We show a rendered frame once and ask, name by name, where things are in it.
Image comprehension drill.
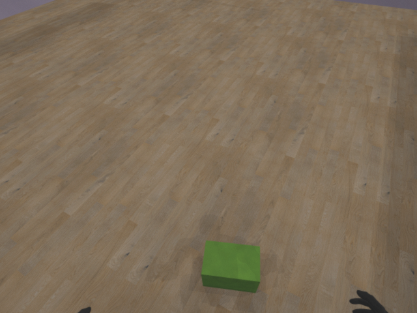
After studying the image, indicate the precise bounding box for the robot right hand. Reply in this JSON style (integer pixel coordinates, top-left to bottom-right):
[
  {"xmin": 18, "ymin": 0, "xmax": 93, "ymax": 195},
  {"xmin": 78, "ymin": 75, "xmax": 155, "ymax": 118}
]
[{"xmin": 349, "ymin": 290, "xmax": 388, "ymax": 313}]

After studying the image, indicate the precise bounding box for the carton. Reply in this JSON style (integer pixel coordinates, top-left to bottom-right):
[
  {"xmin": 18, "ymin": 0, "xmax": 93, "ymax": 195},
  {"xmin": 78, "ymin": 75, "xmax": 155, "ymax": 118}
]
[{"xmin": 201, "ymin": 241, "xmax": 260, "ymax": 293}]

